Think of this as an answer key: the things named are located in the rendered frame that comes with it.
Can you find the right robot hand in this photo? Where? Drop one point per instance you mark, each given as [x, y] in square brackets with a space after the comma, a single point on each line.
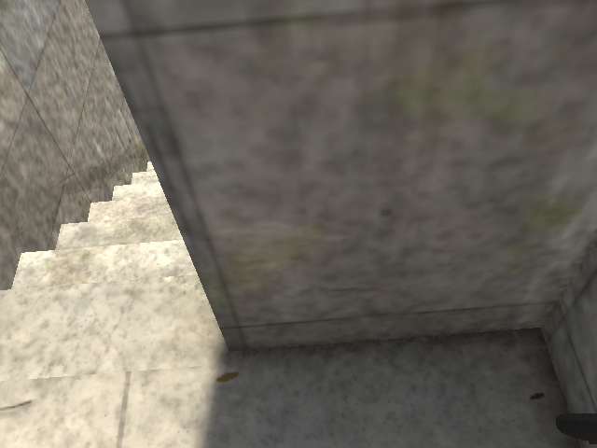
[578, 425]

